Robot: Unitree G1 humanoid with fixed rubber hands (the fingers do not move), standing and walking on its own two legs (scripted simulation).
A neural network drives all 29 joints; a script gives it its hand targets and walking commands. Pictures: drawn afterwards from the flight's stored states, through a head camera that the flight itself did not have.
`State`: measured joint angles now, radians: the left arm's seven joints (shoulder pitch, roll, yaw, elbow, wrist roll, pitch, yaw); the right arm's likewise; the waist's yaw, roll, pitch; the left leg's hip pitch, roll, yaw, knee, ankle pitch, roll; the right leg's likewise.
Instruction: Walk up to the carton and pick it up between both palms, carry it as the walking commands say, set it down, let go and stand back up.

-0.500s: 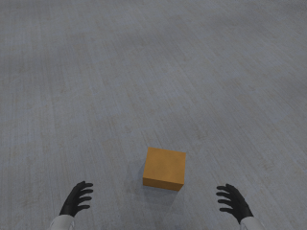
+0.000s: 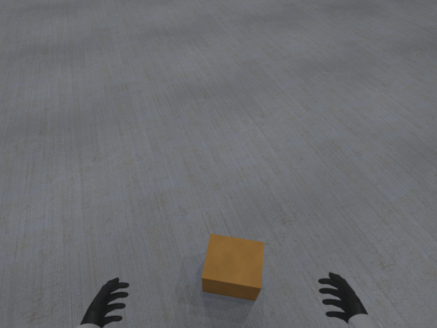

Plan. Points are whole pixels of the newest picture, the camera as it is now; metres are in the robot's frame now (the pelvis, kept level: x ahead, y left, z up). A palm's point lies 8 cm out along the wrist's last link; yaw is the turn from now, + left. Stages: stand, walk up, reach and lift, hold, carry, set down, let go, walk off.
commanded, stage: stand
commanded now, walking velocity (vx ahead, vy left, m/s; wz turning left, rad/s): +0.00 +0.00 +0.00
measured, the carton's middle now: (232, 267) +0.47 -0.07 -0.68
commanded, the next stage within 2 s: none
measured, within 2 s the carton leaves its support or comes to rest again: neither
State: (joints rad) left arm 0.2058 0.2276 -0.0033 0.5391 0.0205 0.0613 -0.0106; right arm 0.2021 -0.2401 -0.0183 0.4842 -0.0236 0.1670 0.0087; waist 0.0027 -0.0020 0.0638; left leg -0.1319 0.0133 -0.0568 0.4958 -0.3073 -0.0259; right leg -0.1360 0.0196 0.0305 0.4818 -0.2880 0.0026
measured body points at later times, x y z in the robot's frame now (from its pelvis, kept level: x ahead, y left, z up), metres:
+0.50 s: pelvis -0.01 -0.01 +0.00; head -0.06 +0.00 +0.44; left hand +0.09 +0.29 -0.09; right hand +0.12 -0.30 -0.09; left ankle -0.02 +0.14 -0.74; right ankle -0.02 -0.12 -0.74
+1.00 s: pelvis -0.04 +0.00 +0.00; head -0.07 +0.01 +0.45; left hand +0.07 +0.31 -0.10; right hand +0.08 -0.29 -0.10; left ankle -0.02 +0.14 -0.74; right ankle -0.02 -0.12 -0.74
